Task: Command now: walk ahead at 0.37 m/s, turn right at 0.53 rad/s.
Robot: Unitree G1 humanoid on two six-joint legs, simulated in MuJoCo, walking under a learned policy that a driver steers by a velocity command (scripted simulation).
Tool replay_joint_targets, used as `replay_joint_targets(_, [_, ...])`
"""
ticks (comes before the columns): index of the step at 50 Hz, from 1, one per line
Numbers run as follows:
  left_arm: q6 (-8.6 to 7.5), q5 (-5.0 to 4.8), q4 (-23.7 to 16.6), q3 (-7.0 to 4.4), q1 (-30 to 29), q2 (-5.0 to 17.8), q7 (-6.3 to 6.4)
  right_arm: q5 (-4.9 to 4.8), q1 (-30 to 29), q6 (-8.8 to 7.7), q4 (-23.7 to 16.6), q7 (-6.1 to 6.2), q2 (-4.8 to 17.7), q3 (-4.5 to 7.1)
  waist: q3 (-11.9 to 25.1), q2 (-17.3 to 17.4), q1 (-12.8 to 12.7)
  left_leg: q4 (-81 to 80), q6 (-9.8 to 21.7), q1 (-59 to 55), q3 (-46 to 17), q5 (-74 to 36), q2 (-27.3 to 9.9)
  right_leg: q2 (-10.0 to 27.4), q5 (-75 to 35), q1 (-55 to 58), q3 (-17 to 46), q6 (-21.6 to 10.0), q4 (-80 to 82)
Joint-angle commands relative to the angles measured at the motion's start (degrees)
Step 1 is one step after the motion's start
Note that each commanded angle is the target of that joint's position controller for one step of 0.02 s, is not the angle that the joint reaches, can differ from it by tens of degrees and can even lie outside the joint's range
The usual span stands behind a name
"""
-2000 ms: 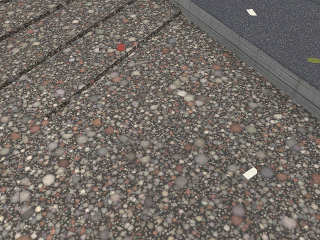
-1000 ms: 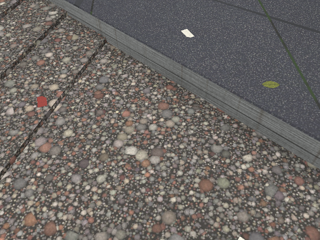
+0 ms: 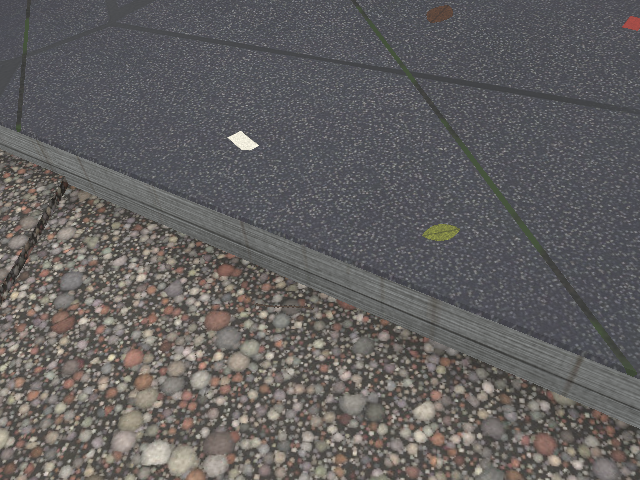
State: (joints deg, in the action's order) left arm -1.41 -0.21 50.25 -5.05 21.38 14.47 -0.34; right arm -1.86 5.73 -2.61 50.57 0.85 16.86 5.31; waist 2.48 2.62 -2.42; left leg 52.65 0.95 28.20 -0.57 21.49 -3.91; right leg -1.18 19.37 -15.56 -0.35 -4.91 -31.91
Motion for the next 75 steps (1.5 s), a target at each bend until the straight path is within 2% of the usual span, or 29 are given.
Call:
replay_joint_targets(1, [-2.79,-0.74,-4.7,-1.25,-2.5,9.0,0.85,2.06,-7.3,-3.47,-5.1,0.24,7.9,1.89,-6.2,-9.3,1.7,-1.3,0.4,18.5,-4.5,-10.0,-1.4,15.1,6.7,10.4,27.0,-7.6,24.3])
replay_joint_targets(6, [-3.42,-0.63,-1.5,-0.48,6.4,6.8,2.14,1.2,-9.8,-3.82,-5.2,-1.65,3.8,1.16,-2.6,-8.7,-0.4,-12.4,-1.4,15.6,-3.7,-24.7,0.7,12.0,-12.3,18.2,17.0,-5.6,22.3])
replay_joint_targets(16, [-2.62,-1.1,2.0,-0.87,11.2,7.3,2.77,0.79,-20.8,-5.03,-10.9,-4.61,1.3,-1.61,-10.3,-7.7,-5.1,-27.4,-0.2,14.4,-1.5,-30.3,1.3,13.1,-16.0,18.6,13.6,-5.0,17.9])
replay_joint_targets(17, [-3.44,2.43,2.4,-0.14,11.1,6.2,1.3,5.6,-18.6,-2.37,-9.9,-4.95,0.4,-2.32,-10.3,-10.4,-5.4,-27.1,0.1,6.8,4.1,-30.8,2.6,9.2,-20.8,14.7,12.2,-4.3,20.1])
replay_joint_targets(19, [-4.08,2.36,3.2,-0.4,9.7,6.8,0.8,5.09,-14.7,-1.08,-9.5,-4.19,2.1,-1.95,-10.3,-11.7,-3.6,-27.5,1.8,-0.5,3.3,-27.0,3.1,10.2,-29.7,14.8,12.0,-2.9,17.9])
replay_joint_targets(22, [-3.92,1.61,4.2,-1.22,7.8,10.8,1.11,5.07,5.8,-2.11,-3.6,-2.05,7.1,-0.21,1.0,-7.7,6.0,-29.4,5.7,-20.7,3.8,-22.6,4.1,7.9,-50.6,18.5,8.6,-0.9,-6.7])
replay_joint_targets(23, [-3.81,1.54,3.6,-0.62,8.4,8.1,1.19,5.92,14.9,-2.74,-1.7,-1.48,9.8,0.43,7.8,-4.6,8.6,-23.1,6.5,-36.8,-2.8,-25.2,-3.7,5.2,-34.3,6.8,7.9,-1.0,-21.3])
replay_joint_targets(24, [-3.44,-0.99,4.6,1.22,19.2,-0.3,0.99,6.64,19.1,-2.5,-0.6,-1.54,15.5,1.84,18.4,14.5,4.4,-18.1,14.7,-58.1,-25.2,-42.3,-22.0,-3.2,16.2,-13.3,3.4,2.0,-44.8])
replay_joint_targets(25, [-3.44,-0.55,5.0,0.2,16.1,6.4,1.74,3.65,21.4,-1.42,0.0,-2.22,13.1,1.86,22.0,8.3,7.4,-27.5,16.6,-56.4,-37.0,-30.6,-21.2,-4.6,13.5,-19.3,7.8,1.4,-49.8])
replay_joint_targets(26, [-3.61,0.11,3.6,-0.05,6.9,7.4,1.74,3.24,14.1,-1.42,-1.1,-2.0,9.1,0.81,9.3,3.7,6.0,-31.9,14.0,-45.2,-27.3,-25.3,-17.5,-0.3,5.5,-21.8,7.0,1.2,-47.1])
replay_joint_targets(27, [-3.84,0.71,3.0,0.29,2.0,6.7,1.27,3.67,9.0,-1.73,-1.5,-1.91,4.9,-0.42,2.4,0.8,4.8,-34.2,12.1,-35.2,-20.7,-28.3,-14.2,1.7,0.6,-19.7,5.7,1.1,-42.8])
replay_joint_targets(30, [-2.0,3.12,3.8,0.91,1.6,3.5,-0.16,3.14,10.7,-2.78,1.4,-1.61,1.8,-1.8,-0.8,3.2,1.5,-37.5,10.7,-24.0,-11.9,-39.8,-10.0,4.2,-2.0,-12.6,4.0,1.6,-37.2])
replay_joint_targets(37, [-1.77,2.43,-0.1,3.07,-13.9,0.8,-1.75,2.16,14.8,-3.56,5.2,-1.69,2.9,-2.42,-6.2,2.8,2.1,-42.5,8.8,-20.6,-1.6,-43.7,-4.6,4.5,-13.9,-14.4,-2.8,3.7,-13.4])
replay_joint_targets(43, [-2.57,1.71,-1.9,3.95,-21.4,2.4,-0.78,2.54,19.3,-3.06,7.9,-0.9,4.6,-2.73,-6.3,1.7,3.8,-39.2,7.6,-29.0,-1.9,-52.6,-7.0,1.5,-17.2,-9.8,-4.2,1.4,-0.6])
replay_joint_targets(46, [-3.58,2.52,3.6,2.76,-5.2,4.4,0.68,2.44,17.2,-2.77,7.7,-0.32,4.8,-2.94,0.9,0.3,-3.0,-21.0,6.5,-29.1,-0.1,-64.0,-5.7,-1.7,-16.2,7.1,-4.6,-1.8,4.4])
replay_joint_targets(47, [-3.91,3.59,5.3,1.69,2.2,7.7,1.38,2.05,17.4,-2.9,6.8,-0.37,4.1,-3.44,4.6,-1.8,-5.7,-9.3,5.7,-20.6,0.5,-50.8,-4.0,4.3,-19.0,19.1,1.4,-3.8,5.0])
replay_joint_targets(48, [-3.62,4.7,5.2,-0.06,5.3,14.4,1.61,0.84,21.8,-3.02,4.8,-0.76,-1.6,-4.96,10.7,-14.1,-3.5,11.4,3.2,-5.2,4.2,-16.1,3.6,21.4,-27.7,31.9,22.4,-11.7,5.9])
replay_joint_targets(49, [-2.55,1.88,5.6,-0.22,3.8,12.9,0.64,2.05,21.6,-1.99,6.0,-0.3,2.3,-3.65,11.9,-11.4,-3.1,20.6,3.4,1.7,1.0,9.7,8.1,24.7,-23.3,29.4,33.0,-15.4,12.2])
replay_joint_targets(51, [-2.22,0.45,3.1,1.49,-8.0,6.2,-0.04,3.73,15.4,-1.67,4.9,-0.98,2.8,-3.1,-2.5,-5.3,1.1,17.4,3.8,3.8,-2.4,2.2,2.0,19.3,-4.4,12.4,23.0,-11.9,19.5])
replay_joint_targets(53, [-2.9,0.72,4.0,2.4,-9.7,3.7,0.39,4.1,14.1,-0.76,4.4,-1.57,1.2,-3.24,-7.1,-6.0,4.0,11.2,2.5,-1.2,-2.3,-1.2,-0.4,14.7,-10.4,3.1,14.8,-8.3,23.5])
replay_joint_targets(57, [-4.47,1.14,6.0,2.17,-6.2,5.8,0.42,4.38,12.9,0.15,3.8,-2.18,-0.5,-3.42,-3.7,-5.3,5.0,5.9,0.4,-3.4,0.2,-5.5,-0.5,12.5,-24.1,2.8,6.9,-8.3,23.2])
replay_joint_targets(64, [-4.05,1.6,7.4,2.09,-1.7,7.3,0.38,3.22,0.7,0.22,-0.7,-1.33,-1.5,-4.41,-3.8,-7.1,1.0,-15.0,-0.9,-4.9,4.4,-11.6,1.2,11.8,-29.6,8.1,4.6,-6.4,21.4])
replay_joint_targets(66, [-3.66,1.99,7.5,2.33,-0.9,6.3,0.42,2.88,2.7,0.23,-0.5,-0.52,-1.4,-4.44,-2.2,-8.8,1.4,-14.7,0.4,-7.1,5.8,-7.7,2.3,13.1,-34.5,9.7,4.8,-6.8,17.4])
replay_joint_targets(69, [-3.3,0.75,6.9,2.41,-3.7,6.2,0.41,3.6,16.9,-1.0,4.0,0.07,-0.7,-3.55,1.1,-4.3,8.6,-27.3,2.8,-23.1,6.7,-11.2,5.1,9.9,-44.5,6.6,1.7,-5.4,0.4])
replay_joint_targets(70, [-3.54,0.04,5.0,2.99,-6.3,4.5,0.32,4.66,23.1,-1.7,5.6,0.41,3.6,-2.38,2.2,1.5,11.1,-35.2,4.2,-30.5,-3.5,-11.8,-2.7,5.8,-33.1,-0.9,-1.2,-2.5,-13.7])
replay_joint_targets(71, [-3.39,0.25,3.6,4.54,-3.2,-2.1,0.09,4.36,24.6,-1.64,5.5,0.25,8.9,-1.65,3.3,11.9,7.1,-39.9,6.9,-37.0,-22.1,-23.3,-16.1,-1.5,4.6,-14.3,-5.6,0.4,-29.4])
replay_joint_targets(72, [-2.13,1.33,6.2,3.52,1.9,1.5,0.36,3.12,23.7,-0.81,6.1,-0.08,11.0,-0.54,2.7,10.8,5.9,-39.4,14.8,-33.2,-28.0,-13.0,-19.5,-1.4,11.0,-20.5,-1.1,0.3,-42.1])
replay_joint_targets(73, [-1.63,2.39,6.8,2.99,-0.2,3.0,0.21,2.93,20.2,-0.29,5.0,-0.81,6.1,-1.44,-2.7,3.9,5.3,-40.6,15.6,-29.4,-26.6,2.2,-17.1,0.9,7.3,-26.2,0.9,0.1,-52.2])
replay_joint_targets(75, [-1.66,2.52,5.0,2.88,-4.3,0.9,-0.57,3.4,16.5,-0.22,5.3,-1.66,0.6,-3.15,-8.1,2.2,3.1,-42.9,12.3,-22.5,-19.0,11.5,-11.4,2.6,2.6,-33.9,0.1,-0.1,-62.3])
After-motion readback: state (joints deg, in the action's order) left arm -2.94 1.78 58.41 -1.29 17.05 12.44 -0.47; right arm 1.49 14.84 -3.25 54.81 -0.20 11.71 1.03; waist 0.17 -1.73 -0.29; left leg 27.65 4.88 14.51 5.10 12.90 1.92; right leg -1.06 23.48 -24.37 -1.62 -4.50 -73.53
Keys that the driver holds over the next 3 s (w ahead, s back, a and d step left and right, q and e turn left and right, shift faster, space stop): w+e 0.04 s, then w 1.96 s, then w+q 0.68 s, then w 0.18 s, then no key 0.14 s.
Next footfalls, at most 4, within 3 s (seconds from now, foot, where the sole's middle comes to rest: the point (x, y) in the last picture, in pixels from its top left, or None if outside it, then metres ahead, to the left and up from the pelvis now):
0.46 left None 0.40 0.11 -0.81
0.94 right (411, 427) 0.66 -0.08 -0.81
1.40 left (336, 367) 0.81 0.09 -0.81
1.90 right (420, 233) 1.08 -0.12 -0.63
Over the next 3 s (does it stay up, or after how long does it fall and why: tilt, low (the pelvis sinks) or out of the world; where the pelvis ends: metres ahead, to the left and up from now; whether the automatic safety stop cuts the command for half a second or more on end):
stays up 1.61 -0.07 0.13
